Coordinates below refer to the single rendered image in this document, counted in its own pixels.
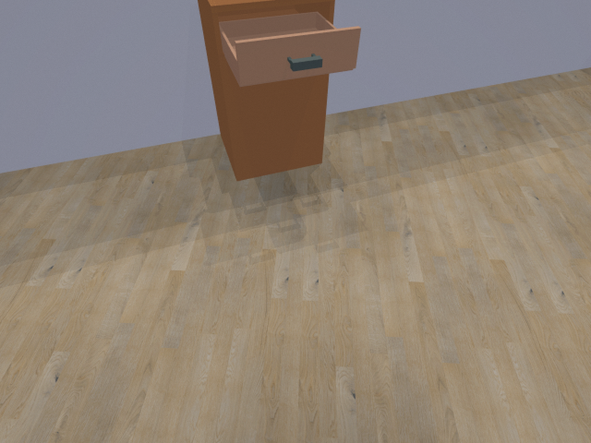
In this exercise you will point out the handle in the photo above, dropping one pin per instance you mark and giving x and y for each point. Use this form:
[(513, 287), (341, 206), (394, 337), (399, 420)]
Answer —
[(305, 63)]

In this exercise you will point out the cabinet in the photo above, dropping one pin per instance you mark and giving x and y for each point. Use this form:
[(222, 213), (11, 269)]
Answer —
[(271, 127)]

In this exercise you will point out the drawer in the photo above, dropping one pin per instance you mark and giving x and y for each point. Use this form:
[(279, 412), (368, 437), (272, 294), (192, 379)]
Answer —
[(256, 49)]

